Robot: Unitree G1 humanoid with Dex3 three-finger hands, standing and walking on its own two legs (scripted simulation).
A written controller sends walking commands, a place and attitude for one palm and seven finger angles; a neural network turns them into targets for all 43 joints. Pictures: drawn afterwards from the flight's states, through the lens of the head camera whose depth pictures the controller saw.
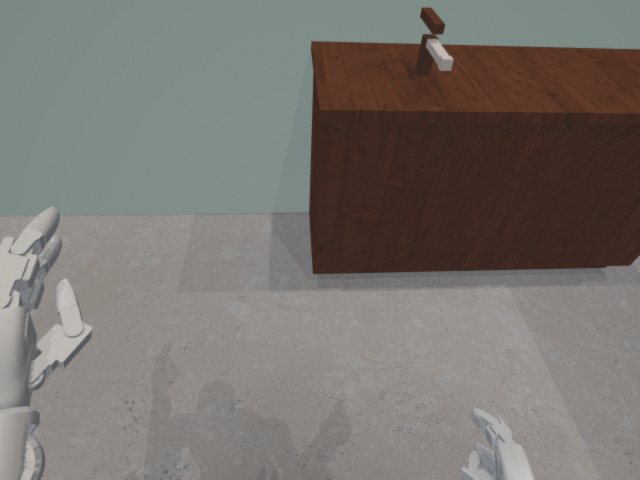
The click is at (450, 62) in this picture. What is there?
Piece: tap's lever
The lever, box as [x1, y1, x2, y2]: [437, 56, 453, 70]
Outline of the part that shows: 440,56 441,58 437,66 439,69 450,70 453,60 451,56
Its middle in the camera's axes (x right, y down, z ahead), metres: +0.31 -0.44 +0.97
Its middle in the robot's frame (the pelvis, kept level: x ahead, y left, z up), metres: +1.05 -0.25 +0.09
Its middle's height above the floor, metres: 0.86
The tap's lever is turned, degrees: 0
